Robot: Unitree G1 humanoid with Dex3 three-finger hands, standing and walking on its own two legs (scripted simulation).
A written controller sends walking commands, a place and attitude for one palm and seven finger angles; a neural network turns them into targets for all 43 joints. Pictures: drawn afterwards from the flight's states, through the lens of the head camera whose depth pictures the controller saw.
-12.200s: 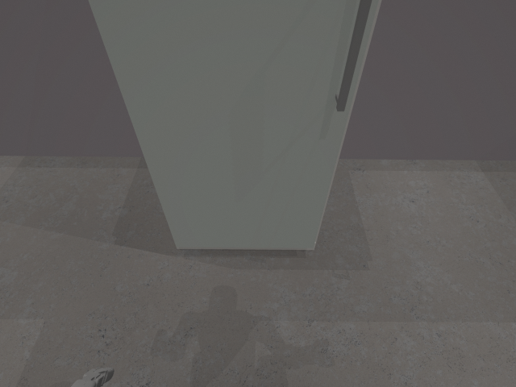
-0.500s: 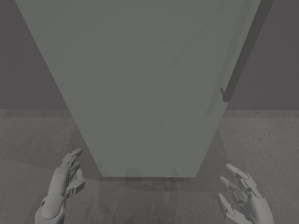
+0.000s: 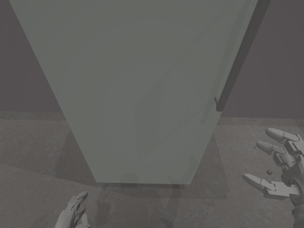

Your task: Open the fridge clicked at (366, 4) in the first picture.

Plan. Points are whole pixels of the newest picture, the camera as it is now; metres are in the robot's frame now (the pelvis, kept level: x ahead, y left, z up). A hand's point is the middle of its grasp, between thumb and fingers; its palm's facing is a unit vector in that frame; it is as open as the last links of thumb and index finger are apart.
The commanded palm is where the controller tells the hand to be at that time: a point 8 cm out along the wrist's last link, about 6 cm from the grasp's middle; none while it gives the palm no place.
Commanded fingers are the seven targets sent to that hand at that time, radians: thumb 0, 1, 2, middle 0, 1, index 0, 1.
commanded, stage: raise the hand to about handle height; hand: right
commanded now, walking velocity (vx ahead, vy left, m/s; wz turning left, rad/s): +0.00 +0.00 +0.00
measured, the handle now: (238, 53) +0.49 -0.19 +0.25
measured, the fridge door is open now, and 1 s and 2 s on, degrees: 0 0 0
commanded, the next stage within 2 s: move the hooked fingers beside the handle in 1.16 s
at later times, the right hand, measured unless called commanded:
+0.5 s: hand (298, 139) +0.26 -0.26 +0.19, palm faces +0.07 +0.99 -0.11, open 13.9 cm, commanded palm +0.22 -0.30 +0.22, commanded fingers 0.00 0.50 -0.30 0.30 1.20 0.30 1.20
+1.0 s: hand out of the picture +0.28 -0.26 +0.24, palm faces +0.07 +0.99 -0.10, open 14.0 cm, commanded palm +0.25 -0.30 +0.24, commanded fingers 0.00 0.50 -0.30 0.30 1.20 0.30 1.20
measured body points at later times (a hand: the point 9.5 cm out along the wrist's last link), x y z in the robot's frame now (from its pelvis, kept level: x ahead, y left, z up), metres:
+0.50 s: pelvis +0.00 +0.01 +0.02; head -0.02 +0.03 +0.47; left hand +0.22 +0.21 -0.04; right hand +0.25 -0.31 +0.20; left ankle +0.00 +0.12 -0.72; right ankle +0.01 -0.11 -0.72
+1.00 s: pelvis +0.01 +0.02 +0.02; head -0.01 +0.04 +0.47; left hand +0.21 +0.24 -0.04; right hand +0.27 -0.31 +0.24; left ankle +0.00 +0.12 -0.72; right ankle +0.01 -0.11 -0.72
